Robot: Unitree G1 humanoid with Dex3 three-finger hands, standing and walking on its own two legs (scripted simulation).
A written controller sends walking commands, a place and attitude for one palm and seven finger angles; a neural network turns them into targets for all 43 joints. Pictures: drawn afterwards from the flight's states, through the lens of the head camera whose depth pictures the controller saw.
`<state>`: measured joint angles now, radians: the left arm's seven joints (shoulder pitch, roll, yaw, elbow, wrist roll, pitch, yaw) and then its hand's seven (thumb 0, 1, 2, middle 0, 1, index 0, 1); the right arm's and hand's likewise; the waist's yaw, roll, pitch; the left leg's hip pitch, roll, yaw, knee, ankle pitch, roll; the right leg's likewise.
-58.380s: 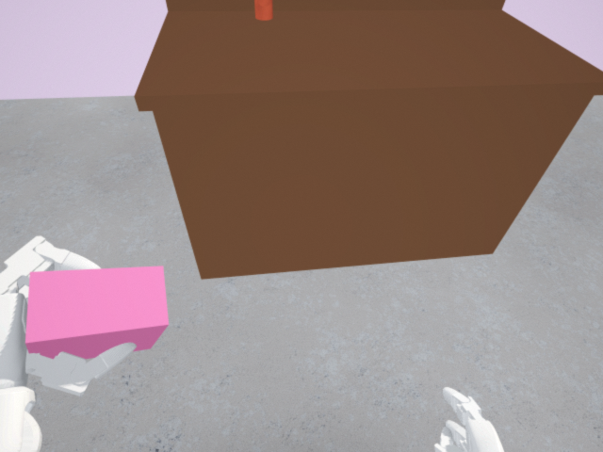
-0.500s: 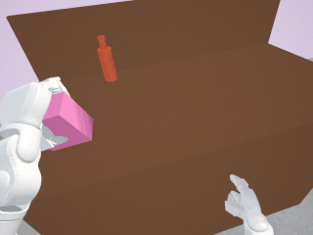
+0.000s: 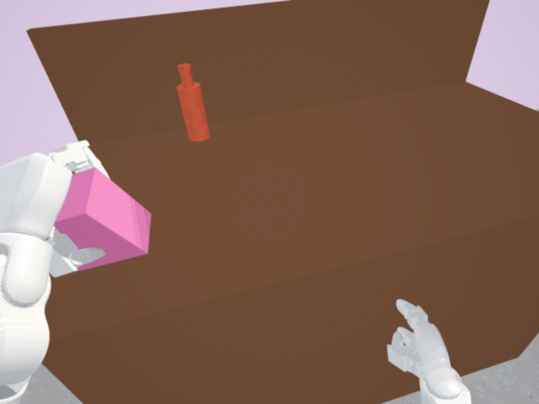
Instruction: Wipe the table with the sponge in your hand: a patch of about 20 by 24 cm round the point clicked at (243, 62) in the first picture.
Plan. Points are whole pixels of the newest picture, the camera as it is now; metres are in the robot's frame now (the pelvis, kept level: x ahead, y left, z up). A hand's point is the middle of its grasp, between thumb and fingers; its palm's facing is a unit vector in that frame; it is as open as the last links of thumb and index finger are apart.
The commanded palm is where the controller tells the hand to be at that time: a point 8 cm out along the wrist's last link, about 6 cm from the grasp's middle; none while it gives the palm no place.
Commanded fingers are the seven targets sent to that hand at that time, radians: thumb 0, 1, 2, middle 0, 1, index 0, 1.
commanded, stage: bring the sponge back beside the body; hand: left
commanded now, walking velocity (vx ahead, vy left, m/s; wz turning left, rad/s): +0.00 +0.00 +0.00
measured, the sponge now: (96, 230) +0.22 +0.27 +0.21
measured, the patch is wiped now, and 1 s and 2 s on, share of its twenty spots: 0.95 0.95 0.95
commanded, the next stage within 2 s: step back with the hand held close in 0.40 s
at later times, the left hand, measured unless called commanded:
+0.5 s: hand (62, 215) +0.19 +0.28 +0.26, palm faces +0.47 -0.17 -0.87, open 10.3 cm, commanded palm +0.15 +0.28 +0.29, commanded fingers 0.00 0.10 1.30 -1.20 -1.60 -1.20 -1.60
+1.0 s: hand (74, 187) +0.20 +0.25 +0.30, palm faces +0.54 -0.74 -0.40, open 10.3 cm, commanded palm +0.12 +0.29 +0.29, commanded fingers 0.00 0.10 1.30 -1.20 -1.60 -1.20 -1.60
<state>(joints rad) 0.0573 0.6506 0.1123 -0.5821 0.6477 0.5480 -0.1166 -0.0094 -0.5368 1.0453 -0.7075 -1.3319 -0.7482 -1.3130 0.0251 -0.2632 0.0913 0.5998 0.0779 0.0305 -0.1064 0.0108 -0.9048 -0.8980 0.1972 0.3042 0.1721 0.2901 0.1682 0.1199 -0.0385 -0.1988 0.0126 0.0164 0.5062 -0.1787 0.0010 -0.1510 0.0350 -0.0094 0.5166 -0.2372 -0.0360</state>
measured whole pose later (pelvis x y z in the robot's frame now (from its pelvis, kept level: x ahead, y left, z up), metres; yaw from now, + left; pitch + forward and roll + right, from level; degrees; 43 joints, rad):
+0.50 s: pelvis -0.01 +0.00 +0.00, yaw +0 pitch -8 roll +0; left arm 0.05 0.65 0.12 -0.58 0.64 0.53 -0.11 -0.01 -0.54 1.05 -0.71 -1.33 -0.75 -1.31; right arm 0.02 -0.25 0.10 0.59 0.07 0.02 -0.11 0.01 -0.90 -0.90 0.20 0.30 0.18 0.30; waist 0.17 0.11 -0.03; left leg -0.20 0.01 0.02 0.52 -0.17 0.01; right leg -0.15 0.03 0.00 0.53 -0.23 -0.03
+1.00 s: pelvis -0.03 +0.01 -0.01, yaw +1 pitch +2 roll -2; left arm 0.18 0.57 0.63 -0.70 -0.06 -0.16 0.12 -0.01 -0.54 1.05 -0.71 -1.34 -0.75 -1.32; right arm 0.27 -0.22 0.03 0.65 0.02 -0.03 -0.03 0.01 -0.91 -0.90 0.20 0.30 0.20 0.30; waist -0.06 -0.01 0.01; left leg -0.40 0.01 -0.03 0.66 -0.30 0.01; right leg -0.40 0.05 -0.03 0.53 -0.17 -0.02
